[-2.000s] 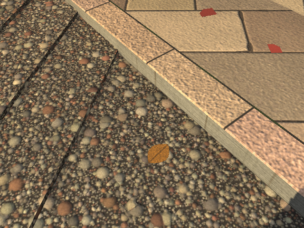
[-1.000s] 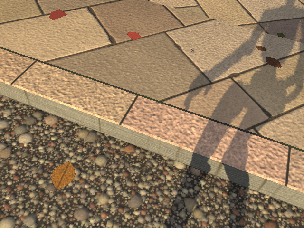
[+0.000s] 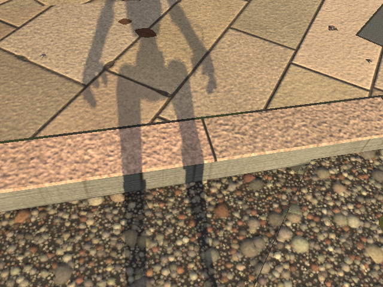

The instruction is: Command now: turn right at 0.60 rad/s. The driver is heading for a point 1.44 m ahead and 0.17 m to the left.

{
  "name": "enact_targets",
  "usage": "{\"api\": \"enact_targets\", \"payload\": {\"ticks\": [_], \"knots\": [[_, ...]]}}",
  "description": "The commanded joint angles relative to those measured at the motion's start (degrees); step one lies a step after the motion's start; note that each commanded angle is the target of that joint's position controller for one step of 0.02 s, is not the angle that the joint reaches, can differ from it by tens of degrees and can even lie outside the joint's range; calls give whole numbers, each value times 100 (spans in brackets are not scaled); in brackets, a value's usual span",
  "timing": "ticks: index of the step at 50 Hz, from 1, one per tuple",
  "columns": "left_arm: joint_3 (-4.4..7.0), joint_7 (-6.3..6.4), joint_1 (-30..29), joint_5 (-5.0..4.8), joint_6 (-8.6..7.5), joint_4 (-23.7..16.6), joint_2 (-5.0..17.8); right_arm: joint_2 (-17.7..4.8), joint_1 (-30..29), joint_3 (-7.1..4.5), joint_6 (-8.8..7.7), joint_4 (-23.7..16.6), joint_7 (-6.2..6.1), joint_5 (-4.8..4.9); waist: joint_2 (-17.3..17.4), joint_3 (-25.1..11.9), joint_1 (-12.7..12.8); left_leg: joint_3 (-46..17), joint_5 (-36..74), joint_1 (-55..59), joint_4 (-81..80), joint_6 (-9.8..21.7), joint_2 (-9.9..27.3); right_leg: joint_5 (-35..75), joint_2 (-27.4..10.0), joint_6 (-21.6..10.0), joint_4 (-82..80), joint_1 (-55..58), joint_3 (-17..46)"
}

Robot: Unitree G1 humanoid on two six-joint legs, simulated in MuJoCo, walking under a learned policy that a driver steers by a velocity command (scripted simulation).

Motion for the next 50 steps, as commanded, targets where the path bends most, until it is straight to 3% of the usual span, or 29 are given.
{"api": "enact_targets", "payload": {"ticks": [1,6,8,10,11,12,13,14,15,16,18,20,22,26,30,33,34,35,36,37,38,39,40,41,44,47,50], "knots": [[-22,-33,-566,32,-151,-761,169,-1069,241,-301,-6,-273,-105,23,1133,-532,-313,-1029,2770,1475,-670,1232,1638,-98,-282,133,-536,-878,-85],[-215,-162,-692,99,-225,-899,-158,-1323,121,-381,38,-209,-23,107,1206,-593,-286,-597,2918,876,-729,1251,1653,-502,-549,-91,-2179,379,-639],[-200,-203,-579,58,-235,-864,-76,-1336,143,-377,24,-152,38,186,1369,-559,-247,-533,2823,640,-704,1231,1630,-533,-446,-268,-2960,1012,-876],[-159,-240,-214,47,-238,-710,-40,-1254,110,-325,4,-69,78,295,1308,-566,24,-432,2656,463,-381,1023,1543,473,-267,-525,-4492,1906,-1054],[-128,-243,-28,54,-234,-615,60,-992,400,-223,-34,78,99,311,1116,-577,104,-318,2297,-16,-137,683,1350,1341,-278,-721,-5533,2822,-851],[-29,-211,187,65,-219,-625,459,-638,632,-82,-141,78,155,160,260,-936,57,33,1007,-784,566,68,877,3080,-1061,-986,-5750,4050,251],[-62,-195,104,260,-241,-643,630,-414,547,33,-195,-164,203,-41,-1494,-1151,-97,188,-1980,-1362,1209,-447,355,4107,-2558,-2038,-5864,3611,1797],[-194,-233,74,288,-337,-644,124,-930,257,-138,-174,-74,225,-29,-727,-1144,169,-467,-2438,-1477,2210,-715,384,4866,-2597,-2497,-5661,3562,1456],[-73,-251,58,369,-417,-423,381,-1009,169,-197,-112,-134,211,234,-1094,-1085,222,-543,-2361,-1614,2685,-715,240,3500,-2569,-2645,-5882,3032,1354],[2,-278,-198,307,-504,-413,510,-1199,181,-289,-19,27,135,311,-790,-728,202,-594,-2085,-1626,3113,-718,245,2655,-2223,-2361,-6061,2765,1049],[-33,-236,-705,169,-583,-366,366,-1252,359,-391,149,167,30,256,-647,-297,-16,-723,-1531,-1466,3782,-767,6,3195,-1998,-2077,-6143,2198,378],[-45,-177,-924,159,-586,-364,217,-1133,624,-410,197,172,-19,256,-493,-365,-180,-591,-1072,-1474,3995,-840,-99,3374,-1925,-1970,-6214,2389,-42],[-60,-112,-911,166,-565,-308,75,-989,551,-396,221,87,-32,267,-423,-417,-126,-463,-831,-1577,3705,-870,-43,3284,-1925,-1943,-6193,2696,-277],[64,-19,-789,155,-473,-170,311,-711,205,-273,251,-273,136,237,-476,-494,60,-282,-798,-1267,2512,-818,194,2734,-2115,-2015,-6091,2877,-384],[175,-58,-831,60,-465,-119,593,-875,265,-306,286,-495,319,251,-528,-545,47,-82,-846,-818,1789,-552,222,2659,-2416,-2027,-5781,2669,-274],[183,-75,-1009,-36,-460,-61,607,-863,676,-359,297,-445,381,257,-361,-610,-235,310,9,48,517,-167,-39,2245,-2304,-1602,-5011,2236,-603],[133,-94,-851,-23,-453,38,403,-989,861,-423,278,-373,342,241,-38,-566,-266,231,405,496,-13,22,-192,1687,-2017,-1248,-4325,1868,-947],[134,-122,-1048,61,-446,-324,299,-1947,865,-694,211,-356,255,71,2077,-174,-167,-1849,1471,354,-450,729,968,257,-875,-558,-3165,686,-1905],[153,-95,-1878,103,-478,-566,470,-1831,874,-636,43,-596,306,-32,1935,-1,-628,-3417,1422,426,-1123,1378,1756,-1416,-501,-470,-1811,-124,-977],[178,-141,-1893,31,-501,-585,446,-1642,882,-530,-111,-574,333,-72,1320,-187,-543,-3427,494,443,-1294,1396,1878,-1348,-589,-659,-1327,-219,-368],[174,-199,-1538,-30,-507,-443,366,-1556,659,-498,-240,-624,330,81,979,-210,-259,-3095,-247,669,-1182,1204,1624,-807,-640,-782,-1314,-399,-237],[205,-244,-1307,27,-543,-350,469,-1423,508,-470,-305,-638,330,265,812,-122,-170,-2921,-521,1034,-1122,1072,1534,-233,-693,-837,-1544,-814,-217],[232,-270,-1247,88,-618,-252,522,-1313,421,-425,-332,-657,263,294,849,-222,-145,-2787,-582,1260,-1136,963,1447,243,-783,-880,-1737,-861,-143],[218,-314,-1282,97,-700,-205,464,-1289,452,-405,-332,-649,213,254,860,-306,-171,-2684,-412,1363,-1182,897,1323,548,-747,-886,-1814,-786,-195],[164,-425,-1517,55,-848,-112,304,-1259,835,-390,-369,-514,147,209,705,-342,-297,-2408,-28,1544,-1310,893,1142,1141,-580,-792,-2495,-688,-315],[108,-478,-1810,71,-940,-124,199,-1378,926,-432,-364,-418,110,248,910,-164,-349,-2238,-66,1219,-1388,885,985,1523,-431,-577,-3631,-283,-376],[80,-551,-1983,25,-1023,-118,196,-1494,920,-488,-366,-345,107,274,1091,-85,-377,-2234,-31,807,-1341,888,922,1748,-320,-455,-4486,314,-361]]}}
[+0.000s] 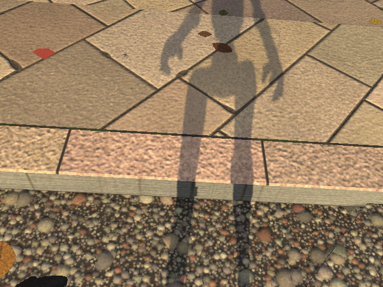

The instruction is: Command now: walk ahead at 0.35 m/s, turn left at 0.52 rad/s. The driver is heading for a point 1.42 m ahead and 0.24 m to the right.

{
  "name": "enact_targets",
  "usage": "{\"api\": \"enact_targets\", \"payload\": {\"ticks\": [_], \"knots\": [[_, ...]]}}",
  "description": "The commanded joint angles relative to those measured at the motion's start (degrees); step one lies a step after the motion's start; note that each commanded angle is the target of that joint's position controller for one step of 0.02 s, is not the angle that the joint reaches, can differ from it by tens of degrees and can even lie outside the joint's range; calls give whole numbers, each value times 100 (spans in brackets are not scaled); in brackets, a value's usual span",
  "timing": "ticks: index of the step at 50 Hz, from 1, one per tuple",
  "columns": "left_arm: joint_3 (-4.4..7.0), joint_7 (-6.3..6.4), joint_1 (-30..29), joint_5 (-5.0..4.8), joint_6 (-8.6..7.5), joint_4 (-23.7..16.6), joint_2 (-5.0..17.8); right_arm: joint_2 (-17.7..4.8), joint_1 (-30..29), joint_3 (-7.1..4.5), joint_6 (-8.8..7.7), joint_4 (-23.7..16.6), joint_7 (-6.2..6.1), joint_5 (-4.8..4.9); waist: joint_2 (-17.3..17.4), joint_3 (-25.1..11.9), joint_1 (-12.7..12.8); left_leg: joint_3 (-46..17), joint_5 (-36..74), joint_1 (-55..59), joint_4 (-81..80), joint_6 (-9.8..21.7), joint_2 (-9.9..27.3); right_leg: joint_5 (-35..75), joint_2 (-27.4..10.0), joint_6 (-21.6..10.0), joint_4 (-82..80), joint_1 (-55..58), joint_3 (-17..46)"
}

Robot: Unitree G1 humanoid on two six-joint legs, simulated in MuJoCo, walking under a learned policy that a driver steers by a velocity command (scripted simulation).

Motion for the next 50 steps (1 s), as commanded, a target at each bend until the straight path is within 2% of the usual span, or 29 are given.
{"api": "enact_targets", "payload": {"ticks": [1,6,8,9,10,11,12,13,14,15,16,21,24,27,29,30,31,32,33,34,35,36,37,38,41,43,47,49,50], "knots": [[17,-96,-761,-35,-216,-484,320,-1144,-46,-364,-99,-259,-37,15,982,-17,-90,-1291,-61,224,-669,749,1236,373,74,107,-729,-161,-11],[21,-165,-547,-84,-323,-425,457,-1004,-204,-356,-168,-173,33,26,1037,40,29,-1378,51,119,-349,592,1318,423,-104,-81,-1309,639,53],[71,-123,56,-67,-344,-246,503,-889,-403,-334,-153,-208,63,2,967,-111,374,-1221,477,-126,166,439,1106,405,-10,-241,-1714,1549,-217],[122,-87,677,-39,-346,-28,579,-688,-395,-280,-167,-220,76,-46,752,-396,603,-912,807,-297,921,286,760,366,39,-351,-1882,2274,-314],[203,-60,1391,65,-361,144,910,-269,-138,-160,-194,-289,84,-64,-403,-927,681,-349,-252,-1234,2623,-33,199,30,-887,-882,-2058,3574,875],[314,-107,1525,43,-346,234,1308,-381,-35,-162,-251,-487,36,133,-1628,-726,512,-6,-1480,-2821,4000,-248,-225,-1137,-1799,-1806,-2825,4003,3059],[218,-146,1455,-41,-374,202,963,-769,-332,-244,-299,-489,5,231,-1024,-270,598,-159,-1405,-3430,4527,-172,145,-2026,-1911,-1980,-3152,3746,3518],[131,-147,1310,-51,-380,175,710,-842,-724,-257,-331,-540,3,202,-683,74,569,-136,-1057,-3541,4489,-89,364,-1793,-1798,-1867,-3243,3421,3257],[70,-134,1208,-41,-367,146,569,-801,-905,-254,-351,-538,0,67,-382,167,509,-60,-808,-3482,4312,-110,496,-1277,-1615,-1774,-3263,3222,2918],[41,-97,1144,-58,-328,146,526,-770,-1010,-259,-385,-568,24,-32,-323,177,437,-33,-628,-3399,4008,-148,606,-877,-1523,-1713,-3263,3106,2718],[26,-45,1157,-55,-290,164,531,-687,-1099,-246,-415,-585,69,-82,-364,153,396,-4,-490,-3186,3664,-205,671,-629,-1355,-1623,-3298,2967,2447],[90,188,1330,-160,-143,335,797,-189,-1818,-66,-499,-676,231,-113,-398,105,515,422,671,-1982,1415,-566,247,398,-729,-1350,-3224,2203,1371],[131,249,1534,-214,-109,416,826,-276,-2075,-74,-516,-716,292,-37,-393,64,575,186,1605,-1348,833,-618,191,57,-776,-1203,-3002,1921,1524],[162,299,1649,-214,-83,427,759,-440,-2106,-112,-533,-729,288,23,-332,143,523,-47,1537,-1174,599,-485,372,-514,-841,-1052,-2470,1985,1868],[172,285,1684,-169,-30,413,721,-534,-1698,-191,-571,-604,261,34,-240,16,294,116,1320,-446,348,-303,397,-645,-710,-887,-1872,1784,1860],[106,251,1726,-127,-44,395,522,-652,-1158,-278,-592,-451,220,-1,-42,-296,45,220,1282,417,291,-181,427,-507,-393,-730,-1078,1506,1633],[-18,206,1713,-76,-70,320,159,-812,-215,-344,-599,-277,183,-108,414,-967,-382,-249,1129,1881,546,50,1022,-1461,-5,-524,555,622,1224],[-149,210,2126,88,-86,307,-235,-1029,348,-337,-532,-221,159,-227,1402,-1385,-265,-1096,3046,2841,1297,113,1910,-3148,298,-394,2521,-533,877],[-143,218,2795,-268,-175,116,130,-1490,439,-477,-488,-56,219,-173,2339,-1817,39,-3407,970,3031,340,1108,2959,-2590,209,-281,3178,-1501,731],[-72,289,2288,-398,-136,228,476,-1009,96,-410,-477,-112,219,-161,1210,-1145,-112,-3281,-381,2468,-156,1168,2701,-1950,-168,-174,3514,-1811,708],[-31,293,1591,-314,-104,125,692,-625,-228,-285,-476,-117,204,-162,627,-491,-214,-2421,-284,1757,-332,972,2394,-1431,-307,-161,3442,-1774,618],[7,291,1391,-229,-38,145,655,-428,-630,-175,-489,-165,217,-202,329,-151,-35,-1742,259,1073,-562,842,2031,-996,-467,-104,3127,-1436,630],[4,269,1282,-151,-7,31,556,-413,-872,-175,-499,-84,208,-205,604,110,145,-1297,944,654,-659,803,1873,-775,-567,-34,2681,-1271,678],[-23,230,1186,-110,31,-30,406,-427,-879,-184,-522,-5,174,-191,746,184,194,-856,1516,446,-774,693,1765,-702,-673,-16,2448,-1093,614],[-122,161,963,-70,65,-222,85,-550,-769,-230,-556,160,107,-143,607,152,193,15,2794,395,-936,691,1620,-273,-610,44,1659,-1016,349],[-178,71,709,-56,44,-362,-1,-677,-742,-251,-523,224,53,-115,518,118,135,461,2824,439,-1019,660,1535,278,-588,17,841,-842,196],[-243,-104,-100,-54,36,-694,-1,-929,-555,-293,-451,346,-17,-27,430,211,-72,1054,2752,518,-1039,481,1494,1055,-413,-169,-445,-343,-198],[-216,-162,-336,-66,58,-851,119,-1054,-455,-328,-399,401,-16,16,404,214,-52,1193,3127,830,-819,383,1597,844,-318,-337,-717,-288,-298],[-190,-159,-305,-61,104,-880,195,-1120,-435,-344,-361,407,-11,30,514,96,16,1285,3719,1012,-551,340,1626,499,-199,-434,-650,-115,-436]]}}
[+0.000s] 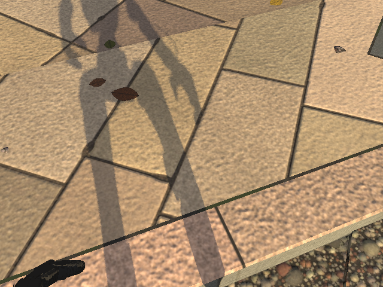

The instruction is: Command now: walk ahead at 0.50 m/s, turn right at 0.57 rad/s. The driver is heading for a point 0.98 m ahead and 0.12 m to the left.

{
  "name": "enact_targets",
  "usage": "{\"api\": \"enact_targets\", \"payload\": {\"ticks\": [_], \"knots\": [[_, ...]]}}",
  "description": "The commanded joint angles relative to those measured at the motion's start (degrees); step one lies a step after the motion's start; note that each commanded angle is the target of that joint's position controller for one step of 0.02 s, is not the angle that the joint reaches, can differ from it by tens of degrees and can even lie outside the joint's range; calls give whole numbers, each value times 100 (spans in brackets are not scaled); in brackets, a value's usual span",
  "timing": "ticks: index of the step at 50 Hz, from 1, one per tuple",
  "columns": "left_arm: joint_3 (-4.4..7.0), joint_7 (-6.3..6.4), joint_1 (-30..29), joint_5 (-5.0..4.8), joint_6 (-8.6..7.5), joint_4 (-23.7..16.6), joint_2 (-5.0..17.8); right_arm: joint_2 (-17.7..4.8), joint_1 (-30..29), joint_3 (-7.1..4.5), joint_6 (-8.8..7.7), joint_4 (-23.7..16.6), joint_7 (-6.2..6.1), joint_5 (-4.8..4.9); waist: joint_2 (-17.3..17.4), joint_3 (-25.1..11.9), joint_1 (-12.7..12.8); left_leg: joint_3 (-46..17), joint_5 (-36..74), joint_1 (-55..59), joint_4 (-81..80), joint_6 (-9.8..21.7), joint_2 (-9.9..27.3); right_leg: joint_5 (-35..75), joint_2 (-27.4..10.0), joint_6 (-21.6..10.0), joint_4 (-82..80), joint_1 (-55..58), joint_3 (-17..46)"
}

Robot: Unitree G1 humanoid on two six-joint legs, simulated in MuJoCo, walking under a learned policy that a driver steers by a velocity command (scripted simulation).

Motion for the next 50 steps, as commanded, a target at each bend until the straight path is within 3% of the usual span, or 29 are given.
{"api": "enact_targets", "payload": {"ticks": [1,3,4,5,6,7,8,9,10,13,15,17,20,22,25,28,30,32,35,36,37,38,39,40,41,42,44,47,50], "knots": [[99,-55,-118,6,17,-529,408,-1052,-409,-230,-7,-450,-33,87,715,-262,444,-243,5028,-80,494,612,1601,-526,278,-311,-99,711,-332],[261,-36,667,31,82,-399,714,-1172,-452,-252,76,-504,-74,131,731,-736,947,-40,6227,-173,1943,468,1515,-809,679,-626,-435,1852,-590],[420,29,1582,53,94,-170,1007,-1060,-482,-195,91,-574,-103,123,478,-1103,1410,68,5595,-983,3364,232,1251,-126,742,-848,-978,3273,-375],[450,151,1873,36,109,-52,1445,-336,-112,50,45,-732,-62,-269,-1032,-1487,1053,21,-12,-2939,5330,-82,599,2390,-554,-1185,-716,5070,1410],[435,128,1752,179,22,-366,1711,-354,412,172,-81,-870,31,-205,-1366,-2745,808,-1038,-2197,-4304,7019,-271,-149,2495,-1967,-2488,-1259,6205,4245],[325,108,1542,185,10,-386,1183,-968,43,15,-95,-660,85,-8,-44,-2542,1091,-1543,-1579,-4404,7086,-255,317,2659,-1761,-2179,-1412,5673,3366],[214,113,1221,138,-25,-342,885,-931,-281,40,-74,-744,84,82,144,-1677,948,-1321,-1116,-4478,6637,-253,549,3010,-1524,-1909,-1444,4831,2405],[130,109,1018,95,-41,-278,655,-755,-396,86,-14,-671,23,33,532,-1354,781,-1250,-890,-4297,6349,-324,783,2894,-1294,-1652,-1545,4202,2010],[70,124,762,85,-53,-268,534,-747,-443,80,63,-684,-15,1,456,-1122,612,-1287,-691,-3943,5974,-372,918,2782,-1156,-1518,-1755,3546,1707],[-20,155,394,279,-151,-39,412,-491,74,98,310,-426,-53,-2,6,-929,214,-1218,-61,-2718,5546,-580,858,3439,-816,-1369,-2180,2241,651],[-64,179,412,379,-140,176,316,-325,371,107,437,-218,-88,13,-360,-972,203,-1045,-23,-2561,5883,-739,647,3800,-769,-1358,-2220,2224,170],[-114,221,439,406,-68,288,234,-454,191,24,557,-225,-151,50,-332,-814,337,-1125,-127,-2859,6389,-791,544,3359,-880,-1357,-2273,2320,76],[-88,354,486,339,131,292,386,-543,-301,-76,716,-502,-257,99,-290,-448,520,-1262,-636,-4025,7537,-890,389,2320,-1270,-1526,-2280,2956,407],[-56,494,673,240,262,290,443,-514,-564,-97,754,-694,-296,112,-13,-248,638,-1432,-759,-4835,7567,-941,338,1825,-1422,-1569,-2263,3606,501],[-34,663,791,241,403,270,416,-210,-756,4,740,-838,-198,21,-11,-354,709,-1263,-465,-4866,6370,-1045,438,1808,-1337,-1418,-2076,4224,213],[13,691,475,249,532,124,512,-25,-878,117,750,-1010,-52,37,-317,-466,690,-892,-385,-3788,4859,-1020,522,2201,-1245,-1316,-1932,3806,-223],[63,646,294,183,559,33,639,-87,-791,113,764,-1071,28,48,-578,-514,636,-767,-399,-3159,4016,-816,528,2894,-1452,-1256,-1843,3616,-218],[126,576,304,94,560,75,753,-196,-796,65,753,-1121,88,41,-522,-611,652,-582,-202,-2881,3142,-572,422,3435,-1512,-1093,-1525,3841,-243],[127,494,370,-99,477,234,634,-350,-117,-86,648,-942,109,-28,-178,-847,269,-242,1746,-1648,757,-37,-102,3330,-881,-411,-27,3665,-862],[102,446,470,64,382,191,533,-862,93,-243,656,-1017,-21,-82,613,-952,199,-1445,4366,-372,815,349,549,915,-494,186,1361,2136,-984],[-65,359,492,312,287,-21,32,-1599,393,-372,637,-1172,-89,-312,2039,-1472,265,-3706,7524,542,1288,1637,2421,-3507,452,743,3369,517,-673],[23,299,413,172,285,157,265,-1226,177,-271,586,-1331,-11,-385,900,-2029,35,-3902,6110,203,1191,2297,2698,-3806,404,833,4482,379,437],[71,259,260,18,315,150,351,-1114,-336,-232,581,-1404,28,-350,736,-1401,200,-3402,4753,-358,1074,2119,2367,-3420,332,819,4919,7,463],[98,312,193,39,349,197,348,-918,-706,-199,623,-1426,2,-234,592,-840,338,-3015,3859,-728,1055,1743,1941,-3113,289,825,4944,-257,355],[128,349,115,118,376,142,448,-695,-719,-122,654,-1425,-20,-112,435,-603,380,-2891,2897,-914,978,1492,1679,-2783,241,860,4667,-424,292],[146,332,148,144,382,87,440,-669,-655,-95,679,-1411,-42,-76,654,-554,481,-2813,2001,-1219,826,1420,1440,-2465,284,902,4605,-185,182],[96,273,277,73,343,33,235,-690,-484,-93,702,-1476,-103,-98,1181,-574,428,-3008,637,-1328,469,1589,1289,-2210,479,911,5308,-208,-58],[55,261,18,30,179,-225,163,-636,-25,-77,640,-1480,-186,-138,1077,-306,306,-3468,-713,-899,228,1699,1286,-2133,413,805,5323,-1104,11],[-4,255,-160,51,4,-422,68,-657,338,-92,604,-1482,-267,-163,1087,-256,236,-3723,-712,-526,244,1734,1310,-2082,351,785,4998,-1639,30]]}}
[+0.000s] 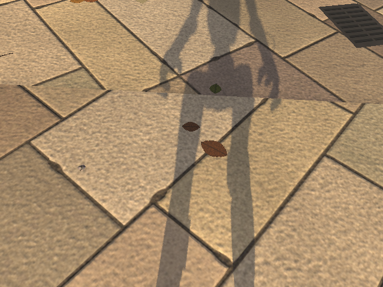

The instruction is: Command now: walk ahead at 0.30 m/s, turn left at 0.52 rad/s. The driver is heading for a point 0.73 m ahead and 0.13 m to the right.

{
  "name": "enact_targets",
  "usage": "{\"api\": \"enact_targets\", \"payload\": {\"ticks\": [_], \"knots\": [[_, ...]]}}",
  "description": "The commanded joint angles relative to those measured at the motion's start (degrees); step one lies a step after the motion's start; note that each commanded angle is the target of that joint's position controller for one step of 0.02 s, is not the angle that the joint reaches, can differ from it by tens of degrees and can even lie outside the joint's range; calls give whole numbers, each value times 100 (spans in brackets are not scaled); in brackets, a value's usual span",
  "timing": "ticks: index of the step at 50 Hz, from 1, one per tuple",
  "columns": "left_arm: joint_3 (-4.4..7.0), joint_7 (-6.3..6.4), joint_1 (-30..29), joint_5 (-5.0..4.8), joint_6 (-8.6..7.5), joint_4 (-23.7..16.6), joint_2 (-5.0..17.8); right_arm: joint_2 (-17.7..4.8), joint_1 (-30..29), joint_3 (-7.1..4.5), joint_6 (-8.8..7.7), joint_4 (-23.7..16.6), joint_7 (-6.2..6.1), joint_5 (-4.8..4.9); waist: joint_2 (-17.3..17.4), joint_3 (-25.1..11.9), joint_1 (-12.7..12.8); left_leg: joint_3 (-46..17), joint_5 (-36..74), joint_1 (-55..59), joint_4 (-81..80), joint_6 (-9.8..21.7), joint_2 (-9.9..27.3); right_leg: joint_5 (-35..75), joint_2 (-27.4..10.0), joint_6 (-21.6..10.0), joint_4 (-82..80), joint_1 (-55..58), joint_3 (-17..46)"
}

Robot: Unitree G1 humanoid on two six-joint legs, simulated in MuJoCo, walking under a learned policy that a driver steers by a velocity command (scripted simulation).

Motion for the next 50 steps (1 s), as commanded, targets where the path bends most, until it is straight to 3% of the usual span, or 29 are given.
{"api": "enact_targets", "payload": {"ticks": [1,2,6,7,9,10,11,12,13,14,15,16,17,18,19,20,21,22,23,25,28,30,32,38,44,46,48,49,50], "knots": [[-17,-18,-563,-2,-273,-681,168,-880,400,-253,-88,-335,-112,-30,999,-76,-115,-1996,-993,1200,-1154,1253,1340,132,-121,-19,-267,-1541,16],[-18,-22,-486,-17,-294,-648,157,-848,553,-244,-98,-302,-115,-54,1218,-135,-203,-2160,-831,1337,-1126,1298,1468,-10,-90,-54,316,-1746,-22],[-150,43,-367,-69,-325,-786,-36,-790,1170,-230,-177,137,-156,138,1152,280,-257,-2358,-779,1644,-1098,1173,1814,-604,-449,-132,1579,-3318,340],[-259,73,-522,-12,-304,-1037,-251,-792,1325,-237,-124,277,-156,257,1287,295,-295,-2471,-913,1703,-916,1112,1861,-1087,-551,-184,2104,-3933,559],[-438,73,-807,-12,-345,-1466,-420,-756,1313,-195,-111,420,-202,313,1022,549,-235,-2401,-1177,1556,-1025,930,1961,-1304,-754,-228,2318,-4765,682],[-511,84,-889,17,-383,-1681,-423,-752,1103,-190,-143,445,-232,324,984,606,-131,-2190,-1369,1119,-1173,757,1817,-1220,-897,-231,1834,-4602,684],[-658,7,-592,169,-409,-1836,-483,-983,237,-220,-68,234,-264,390,568,290,399,-1465,-1463,-497,-1677,467,1352,-800,-1045,-411,-625,-2289,326],[-594,-46,-592,237,-404,-1823,-412,-1199,168,-316,-63,221,-225,334,674,80,386,-1103,-1496,-2024,-2518,501,1174,-471,-787,-459,-1572,132,-487],[-388,-67,113,185,-389,-1463,-245,-1493,251,-423,-146,379,-77,302,1266,-236,581,-867,-405,-2264,-2726,587,1307,-438,-518,-498,-885,1553,-1094],[-102,-1,1386,76,-355,-1128,289,-1599,-68,-426,-225,415,52,269,1615,-628,1228,-503,2032,-1741,-2131,415,1232,-497,-248,-622,-721,2323,-1166],[140,54,2232,-43,-335,-886,812,-1418,-235,-385,-272,450,132,311,1357,-925,1689,-109,4285,-1034,-705,159,906,-707,48,-798,-1664,2781,-896],[262,16,2899,59,-309,-597,1235,-1056,-265,-304,-354,453,126,366,341,-815,1912,-159,4425,-765,1439,-63,704,-769,123,-972,-3523,2805,153],[215,24,2966,193,-267,-216,1779,175,285,-74,-416,321,156,233,-3582,-828,1092,-270,-360,-2044,4222,-252,-642,-2522,-1206,-1682,-6797,2887,4328],[-5,-5,2486,160,-330,-502,1293,232,1502,-96,-600,828,389,84,-3009,-1426,502,-1666,-663,-2287,6522,-245,-914,-3450,-1961,-1993,-8005,2774,6831],[-32,-24,1961,-129,-384,-497,957,144,949,-110,-606,663,466,263,-1959,-593,353,-930,-281,-3306,7578,-167,-719,-5206,-2234,-2013,-8652,2306,7351],[-82,-92,1525,-142,-400,-230,800,48,6,-6,-618,259,446,280,-1160,506,199,-147,-30,-3747,7872,33,-254,-4880,-2128,-1929,-8303,1379,6297],[-166,-136,1255,132,-385,70,381,215,-549,99,-608,-31,421,196,-629,846,20,66,272,-3796,7870,224,90,-3855,-1877,-1690,-7563,572,4889],[-277,-171,1183,302,-403,292,-129,240,-440,138,-503,-71,458,140,-627,628,-189,63,682,-3391,7763,346,265,-2875,-1471,-1361,-6996,239,3422],[-325,-176,1252,305,-416,492,-419,177,-222,127,-446,6,510,151,-734,371,-245,51,884,-3354,7618,381,290,-2119,-1199,-1253,-6739,505,2523],[-341,-230,1756,133,-441,917,-597,347,-154,221,-445,16,467,129,-572,238,-127,-66,1114,-3764,7520,392,89,-821,-1085,-1270,-6748,1234,1748],[-189,-116,1874,23,-508,1029,-160,154,-398,256,-409,-48,328,71,-135,283,-88,11,1224,-4082,5900,127,113,23,-1056,-1389,-7404,1849,1157],[-177,-20,1885,29,-627,1027,-52,-133,-716,136,-456,-13,311,76,-236,58,9,325,1756,-3935,4898,-73,263,921,-1116,-1402,-7912,2466,894],[-178,48,2236,23,-632,1166,-18,-114,-1235,101,-484,-79,314,149,-314,35,274,640,1978,-4124,4051,-219,417,1417,-1192,-1459,-8156,3156,722],[-148,109,2685,46,-520,1359,106,198,-2320,103,-589,-226,496,247,-445,450,742,988,2149,-3811,1853,-312,535,2047,-1388,-1558,-8531,4065,425],[-52,86,2575,-8,-377,1357,436,55,-2844,80,-745,-348,693,256,-406,813,732,1208,1596,-2988,232,-107,334,3461,-1558,-1600,-8153,4753,186],[25,70,2537,11,-340,1370,683,-214,-2500,-21,-784,-306,681,219,-718,449,466,1375,1273,-2068,84,70,10,5862,-1559,-1501,-7423,4973,136],[60,57,2257,48,-289,1302,794,-708,-1009,-242,-766,96,576,207,-813,-485,-343,1443,1536,-21,-181,383,-177,7169,-1300,-1269,-5665,4604,-60],[10,60,2058,117,-321,1113,684,-1013,205,-332,-730,348,474,143,-607,-1363,-837,476,1524,2297,375,689,702,5661,-1168,-1177,-4210,2936,66],[-259,-11,2686,168,-441,892,-242,-1579,699,-432,-755,461,437,-4,1153,-2450,-405,-2429,954,4616,218,1743,2460,1002,76,-778,-1813,545,152]]}}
